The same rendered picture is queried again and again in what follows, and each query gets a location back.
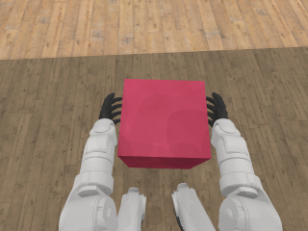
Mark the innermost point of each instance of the robot left forearm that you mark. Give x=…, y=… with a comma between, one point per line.
x=95, y=176

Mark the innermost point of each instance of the robot left hand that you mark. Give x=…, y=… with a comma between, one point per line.
x=107, y=108

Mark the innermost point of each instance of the carton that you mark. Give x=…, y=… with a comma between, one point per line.
x=164, y=124

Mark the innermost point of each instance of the robot right upper arm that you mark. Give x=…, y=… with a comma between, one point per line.
x=239, y=213

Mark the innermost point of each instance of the left robot shin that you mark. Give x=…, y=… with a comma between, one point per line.
x=132, y=190

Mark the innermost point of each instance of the left robot thigh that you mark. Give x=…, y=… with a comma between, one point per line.
x=131, y=212

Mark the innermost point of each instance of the robot right hand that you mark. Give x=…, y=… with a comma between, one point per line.
x=219, y=109

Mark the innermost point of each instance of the robot right forearm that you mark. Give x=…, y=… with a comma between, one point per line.
x=237, y=175

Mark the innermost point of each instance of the robot left upper arm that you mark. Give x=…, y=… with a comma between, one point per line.
x=89, y=213

